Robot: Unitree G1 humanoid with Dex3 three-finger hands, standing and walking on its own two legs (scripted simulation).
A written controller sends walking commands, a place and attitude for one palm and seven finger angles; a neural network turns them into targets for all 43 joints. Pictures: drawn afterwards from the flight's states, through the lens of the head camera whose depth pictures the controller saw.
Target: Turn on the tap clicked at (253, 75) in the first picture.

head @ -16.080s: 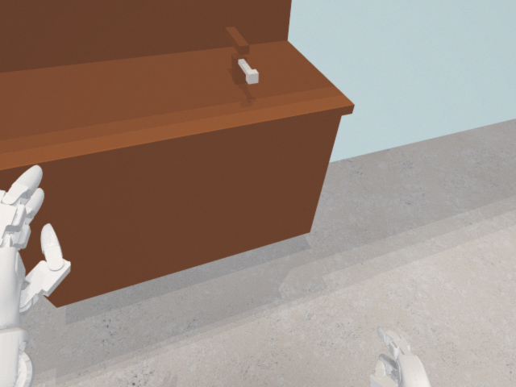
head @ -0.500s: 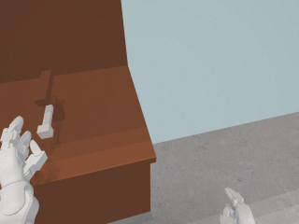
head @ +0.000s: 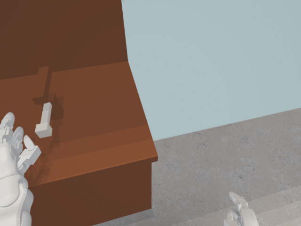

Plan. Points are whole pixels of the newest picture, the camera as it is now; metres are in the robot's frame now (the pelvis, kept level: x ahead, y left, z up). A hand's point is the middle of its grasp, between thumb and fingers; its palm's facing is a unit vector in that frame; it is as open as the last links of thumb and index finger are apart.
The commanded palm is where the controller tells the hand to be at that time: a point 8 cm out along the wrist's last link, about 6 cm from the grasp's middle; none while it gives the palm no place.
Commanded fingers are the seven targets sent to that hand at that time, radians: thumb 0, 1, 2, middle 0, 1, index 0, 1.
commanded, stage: reach beside the lever's end, fingers flat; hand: left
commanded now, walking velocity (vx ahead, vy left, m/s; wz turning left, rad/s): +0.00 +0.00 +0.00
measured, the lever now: (43, 130) +0.31 +0.31 +0.09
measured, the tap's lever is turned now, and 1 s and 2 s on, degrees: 0 0 0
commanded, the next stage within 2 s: push the lever round in 1.54 s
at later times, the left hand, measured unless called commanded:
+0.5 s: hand (27, 143) +0.28 +0.34 +0.08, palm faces +0.59 -0.80 -0.10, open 7.8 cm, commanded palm +0.23 +0.37 +0.08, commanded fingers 0.00 0.90 0.90 -0.15 -0.15 -0.15 -0.15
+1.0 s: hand (28, 145) +0.27 +0.34 +0.08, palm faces +0.59 -0.80 -0.09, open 7.8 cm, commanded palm +0.23 +0.37 +0.08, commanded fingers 0.00 0.90 0.90 -0.15 -0.15 -0.15 -0.15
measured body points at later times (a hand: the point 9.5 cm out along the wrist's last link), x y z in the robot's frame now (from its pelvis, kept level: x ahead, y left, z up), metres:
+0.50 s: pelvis +0.00 +0.00 +0.00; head +0.03 +0.00 +0.44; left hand +0.24 +0.38 +0.09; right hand +0.15 -0.26 -0.11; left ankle +0.01 +0.13 -0.72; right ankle -0.02 -0.10 -0.72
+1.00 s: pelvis +0.00 +0.01 -0.01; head +0.03 +0.01 +0.44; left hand +0.23 +0.38 +0.09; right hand +0.16 -0.24 -0.11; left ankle +0.01 +0.13 -0.72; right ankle -0.02 -0.10 -0.72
